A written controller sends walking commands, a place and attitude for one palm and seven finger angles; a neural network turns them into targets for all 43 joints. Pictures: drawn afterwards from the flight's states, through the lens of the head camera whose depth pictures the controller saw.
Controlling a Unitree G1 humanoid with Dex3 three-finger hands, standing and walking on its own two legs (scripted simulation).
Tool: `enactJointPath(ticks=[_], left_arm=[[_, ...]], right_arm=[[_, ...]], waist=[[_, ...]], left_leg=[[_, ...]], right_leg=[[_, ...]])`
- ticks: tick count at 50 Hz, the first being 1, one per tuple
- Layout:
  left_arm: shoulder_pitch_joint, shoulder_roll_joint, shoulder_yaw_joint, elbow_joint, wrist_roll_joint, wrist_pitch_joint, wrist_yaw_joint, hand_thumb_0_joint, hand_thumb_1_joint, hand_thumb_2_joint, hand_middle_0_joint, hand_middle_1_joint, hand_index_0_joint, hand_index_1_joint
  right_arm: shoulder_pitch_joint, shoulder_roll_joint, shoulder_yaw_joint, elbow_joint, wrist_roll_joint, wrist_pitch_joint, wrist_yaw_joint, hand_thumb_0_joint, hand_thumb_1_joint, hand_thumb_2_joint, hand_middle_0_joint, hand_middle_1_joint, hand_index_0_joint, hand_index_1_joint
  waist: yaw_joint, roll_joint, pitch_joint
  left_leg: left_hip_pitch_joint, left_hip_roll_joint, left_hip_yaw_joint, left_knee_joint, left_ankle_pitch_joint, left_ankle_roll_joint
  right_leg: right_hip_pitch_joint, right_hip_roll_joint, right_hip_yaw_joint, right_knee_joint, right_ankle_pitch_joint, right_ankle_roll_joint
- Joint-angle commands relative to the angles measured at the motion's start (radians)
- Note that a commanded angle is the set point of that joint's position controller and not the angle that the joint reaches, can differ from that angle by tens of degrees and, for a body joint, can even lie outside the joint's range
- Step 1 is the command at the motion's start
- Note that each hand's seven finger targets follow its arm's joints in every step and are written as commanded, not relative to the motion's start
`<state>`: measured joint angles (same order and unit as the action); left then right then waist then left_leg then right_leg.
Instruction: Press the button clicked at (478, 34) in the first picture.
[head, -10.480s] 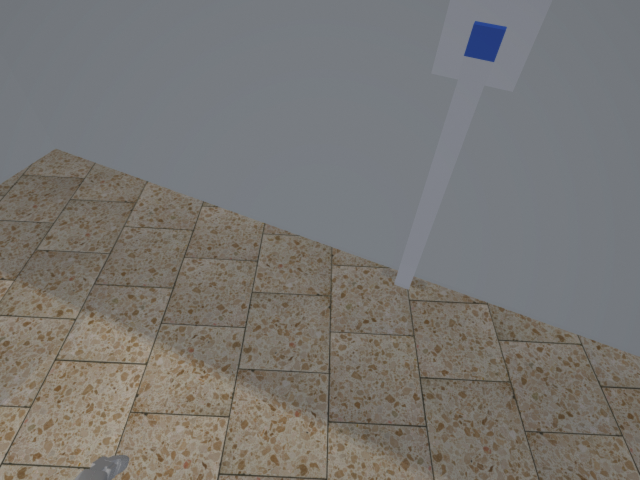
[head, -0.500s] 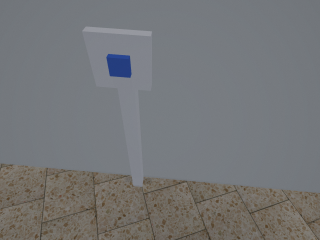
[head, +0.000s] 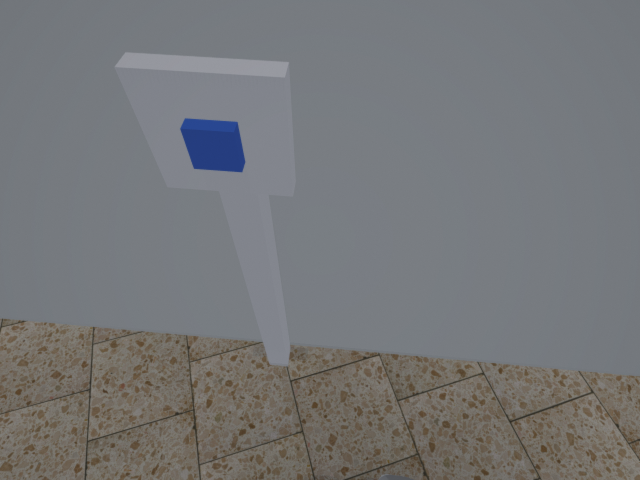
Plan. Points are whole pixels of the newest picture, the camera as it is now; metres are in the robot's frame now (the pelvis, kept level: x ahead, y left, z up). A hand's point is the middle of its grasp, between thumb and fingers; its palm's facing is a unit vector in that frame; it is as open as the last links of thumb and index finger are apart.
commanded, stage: come to a stop and stand still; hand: left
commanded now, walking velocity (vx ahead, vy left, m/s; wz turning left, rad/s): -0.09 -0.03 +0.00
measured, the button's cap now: (215, 144) +0.46 +0.16 +0.16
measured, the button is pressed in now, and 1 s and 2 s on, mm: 0 0 0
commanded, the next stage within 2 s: look again from close up in 1.76 s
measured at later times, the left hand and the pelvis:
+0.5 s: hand out of the picture +0.01 +0.18 -0.19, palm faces +0.11 -0.98 -0.18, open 7.3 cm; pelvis -0.03 -0.01 -0.01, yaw +2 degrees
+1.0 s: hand out of the picture -0.03 +0.16 -0.18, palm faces +0.02 -0.98 -0.19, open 7.2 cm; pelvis -0.03 -0.01 +0.00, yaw +1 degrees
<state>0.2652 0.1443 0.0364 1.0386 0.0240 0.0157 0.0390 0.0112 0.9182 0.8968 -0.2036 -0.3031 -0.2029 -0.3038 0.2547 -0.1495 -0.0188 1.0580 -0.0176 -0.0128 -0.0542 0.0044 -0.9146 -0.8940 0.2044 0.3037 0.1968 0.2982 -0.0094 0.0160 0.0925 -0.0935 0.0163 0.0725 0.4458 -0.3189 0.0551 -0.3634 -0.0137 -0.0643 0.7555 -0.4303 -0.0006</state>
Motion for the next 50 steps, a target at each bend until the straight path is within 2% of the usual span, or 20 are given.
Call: enactJointPath(ticks=[1,3,4,5,6,7,10,18,22,23,25,26,27,31,40,44,46,48,49,50], left_arm=[[0.095,0.045,0.021,-0.057,0.001,-0.002,-0.005,0.0,0.9,0.9,-0.2,-0.3,-0.2,-0.3],[0.137,0.069,0.029,-0.058,0.002,-0.013,-0.009,0.0,0.9,0.9,-0.2,-0.3,-0.2,-0.3],[0.174,0.118,0.037,-0.053,0.007,-0.028,-0.007,0.0,0.9,0.9,-0.2,-0.3,-0.2,-0.3],[0.179,0.203,0.05,-0.048,0.016,-0.04,0.004,0.0,0.9,0.9,-0.2,-0.3,-0.2,-0.3],[0.179,0.233,0.048,-0.055,-0.003,-0.039,0.003,0.0,0.9,0.9,-0.2,-0.3,-0.2,-0.3],[0.135,0.21,0.038,-0.068,-0.004,-0.037,0.006,0.0,0.9,0.9,-0.2,-0.3,-0.2,-0.3],[0.011,0.176,0.026,-0.111,0.0,-0.026,0.008,0.0,0.9,0.9,-0.2,-0.3,-0.2,-0.3],[0.013,0.234,0.05,-0.134,0.01,-0.014,0.003,0.0,0.9,0.9,-0.2,-0.3,-0.2,-0.3],[-0.015,0.213,0.047,-0.127,0.001,-0.004,0.001,0.0,0.9,0.9,-0.2,-0.3,-0.2,-0.3],[-0.023,0.18,0.036,-0.125,-0.005,0.001,-0.003,0.0,0.9,0.9,-0.2,-0.3,-0.2,-0.3],[-0.011,0.075,0.014,-0.132,-0.015,0.006,-0.011,0.0,0.9,0.9,-0.2,-0.3,-0.2,-0.3],[-0.022,0.09,0.015,-0.135,-0.008,0.003,-0.017,0.0,0.9,0.9,-0.2,-0.3,-0.2,-0.3],[-0.008,0.083,0.015,-0.097,0.006,0.004,-0.021,0.0,0.9,0.9,-0.2,-0.3,-0.2,-0.3],[0.08,0.058,0.01,-0.025,0.008,-0.006,-0.038,0.0,0.9,0.9,-0.2,-0.3,-0.2,-0.3],[0.025,0.021,-0.006,-0.017,-0.003,-0.006,-0.029,0.0,0.9,0.9,-0.2,-0.3,-0.2,-0.3],[0.086,0.006,-0.007,0.025,-0.012,-0.018,-0.021,0.0,0.9,0.9,-0.2,-0.3,-0.2,-0.3],[0.123,0.043,-0.009,0.05,-0.013,-0.031,-0.008,0.0,0.9,0.9,-0.2,-0.3,-0.2,-0.3],[0.147,0.066,-0.017,0.076,-0.016,-0.038,-0.003,0.0,0.9,0.9,-0.2,-0.3,-0.2,-0.3],[0.14,0.067,-0.022,0.076,-0.016,-0.035,-0.004,0.0,0.9,0.9,-0.2,-0.3,-0.2,-0.3],[0.127,0.063,-0.023,0.077,-0.015,-0.041,-0.005,0.0,0.9,0.9,-0.2,-0.3,-0.2,-0.3]], right_arm=[[0.023,-0.172,-0.052,-0.048,-0.006,0.001,-0.009,0.0,-0.9,-0.9,0.2,0.3,0.2,0.3],[0.002,-0.171,-0.058,-0.056,-0.006,0.003,-0.002,0.0,-0.9,-0.9,0.2,0.3,0.2,0.3],[0.026,-0.155,-0.06,-0.053,-0.003,0.006,0.003,0.0,-0.9,-0.9,0.2,0.3,0.2,0.3],[0.102,-0.103,-0.059,-0.049,0.006,0.007,0.01,0.0,-0.9,-0.9,0.2,0.3,0.2,0.3],[0.128,-0.075,-0.055,-0.057,0.018,0.02,0.007,0.0,-0.9,-0.9,0.2,0.3,0.2,0.3],[0.105,-0.064,-0.05,-0.051,0.016,0.028,0.003,0.0,-0.9,-0.9,0.2,0.3,0.2,0.3],[0.034,-0.067,-0.047,-0.044,0.008,0.048,0.025,0.0,-0.9,-0.9,0.2,0.3,0.2,0.3],[0.007,-0.066,-0.035,-0.071,0.004,0.044,0.054,0.0,-0.9,-0.9,0.2,0.3,0.2,0.3],[0.146,-0.039,-0.024,-0.035,0.003,0.022,0.048,0.0,-0.9,-0.9,0.2,0.3,0.2,0.3],[0.186,-0.053,-0.023,-0.021,0.003,0.016,0.044,0.0,-0.9,-0.9,0.2,0.3,0.2,0.3],[0.141,-0.151,-0.034,-0.062,-0.018,0.011,0.033,0.0,-0.9,-0.9,0.2,0.3,0.2,0.3],[0.076,-0.159,-0.033,-0.093,-0.019,0.01,0.03,0.0,-0.9,-0.9,0.2,0.3,0.2,0.3],[0.037,-0.124,-0.021,-0.084,-0.018,-0.002,0.026,0.0,-0.9,-0.9,0.2,0.3,0.2,0.3],[0.074,-0.099,-0.009,-0.057,-0.006,-0.024,0.013,0.0,-0.9,-0.9,0.2,0.3,0.2,0.3],[0.226,-0.096,-0.015,0.034,-0.016,-0.024,-0.003,0.0,-0.9,-0.9,0.2,0.3,0.2,0.3],[0.198,-0.088,-0.018,0.055,-0.007,-0.017,0.002,0.0,-0.9,-0.9,0.2,0.3,0.2,0.3],[0.192,-0.044,-0.009,0.059,0.005,-0.019,0.009,0.0,-0.9,-0.9,0.2,0.3,0.2,0.3],[0.167,0.006,0.009,0.061,0.008,-0.021,0.016,0.0,-0.9,-0.9,0.2,0.3,0.2,0.3],[0.173,0.016,0.011,0.066,0.005,-0.02,0.02,0.0,-0.9,-0.9,0.2,0.3,0.2,0.3],[0.176,0.008,0.009,0.077,0.001,-0.011,0.019,0.0,-0.9,-0.9,0.2,0.3,0.2,0.3]], waist=[[0.043,0.083,-0.081],[0.075,0.075,-0.09],[0.085,-0.021,-0.133],[0.059,-0.234,-0.22],[0.054,-0.288,-0.272],[0.044,-0.254,-0.217],[0.025,-0.212,-0.089],[0.049,-0.158,-0.095],[-0.01,-0.106,-0.116],[-0.027,-0.041,-0.1],[-0.014,0.292,0.007],[0.006,0.215,0.063],[0.023,0.218,0.051],[0.034,0.059,0.004],[-0.035,0.094,-0.071],[0.004,0.099,-0.113],[0.017,-0.007,-0.128],[0.021,-0.09,-0.054],[0.013,-0.053,-0.025],[0.007,-0.14,-0.03]], left_leg=[[0.001,0.251,-0.115,-0.005,0.946,0.086],[-0.035,0.213,-0.094,0.078,0.797,0.044],[-0.056,0.147,-0.062,0.207,0.607,-0.002],[-0.191,0.001,-0.005,0.424,0.131,-0.051],[-0.223,-0.06,-0.07,0.567,-0.334,-0.057],[-0.241,-0.031,-0.137,0.609,-0.338,-0.051],[-0.305,-0.003,-0.107,0.697,-0.21,-0.071],[-0.262,-0.004,-0.034,0.384,-0.119,-0.077],[-0.003,-0.029,0.01,0.034,0.016,-0.057],[0.055,0.001,-0.026,-0.056,0.014,-0.052],[-0.181,0.279,-0.416,-0.328,-0.309,0.065],[-0.316,0.321,-0.439,-0.373,-0.355,0.115],[-0.337,0.273,-0.413,-0.381,-0.318,0.103],[-0.165,0.209,-0.252,-0.311,-0.07,0.076],[0.004,0.259,-0.244,-0.19,0.397,0.126],[-0.071,0.208,-0.209,-0.123,0.363,0.085],[-0.209,0.143,-0.153,-0.066,0.228,0.012],[-0.26,0.057,-0.064,-0.054,0.067,-0.031],[-0.227,0.044,-0.065,-0.065,0.064,-0.032],[-0.188,0.051,-0.059,-0.047,0.083,-0.035]], right_leg=[[0.038,-0.025,0.019,-0.044,0.163,-0.016],[0.126,-0.033,0.007,-0.179,0.317,-0.016],[0.212,-0.088,0.05,-0.264,0.609,-0.021],[0.345,-0.28,0.278,-0.242,1.087,-0.106],[0.341,-0.419,0.358,-0.273,1.308,-0.214],[0.282,-0.397,0.319,-0.3,1.191,-0.241],[0.111,-0.317,0.259,-0.373,0.774,-0.209],[0.091,-0.292,0.266,-0.506,0.171,-0.186],[-0.041,-0.218,0.215,-0.477,-0.018,-0.125],[-0.101,-0.164,0.158,-0.413,-0.072,-0.083],[-0.139,-0.001,-0.003,-0.125,-0.057,-0.004],[-0.094,-0.017,0.038,-0.003,-0.01,-0.011],[-0.055,-0.023,0.082,0.071,0.032,-0.016],[-0.141,-0.012,0.076,0.209,0.135,-0.001],[-0.062,-0.031,0.043,-0.036,-0.013,0.014],[0.126,-0.016,0.021,-0.285,0.12,0.006],[0.313,-0.071,0.099,-0.4,0.278,-0.01],[0.287,-0.166,0.147,-0.405,0.349,-0.059],[0.22,-0.164,0.132,-0.391,0.302,-0.067],[0.185,-0.126,0.137,-0.401,0.259,-0.065]])
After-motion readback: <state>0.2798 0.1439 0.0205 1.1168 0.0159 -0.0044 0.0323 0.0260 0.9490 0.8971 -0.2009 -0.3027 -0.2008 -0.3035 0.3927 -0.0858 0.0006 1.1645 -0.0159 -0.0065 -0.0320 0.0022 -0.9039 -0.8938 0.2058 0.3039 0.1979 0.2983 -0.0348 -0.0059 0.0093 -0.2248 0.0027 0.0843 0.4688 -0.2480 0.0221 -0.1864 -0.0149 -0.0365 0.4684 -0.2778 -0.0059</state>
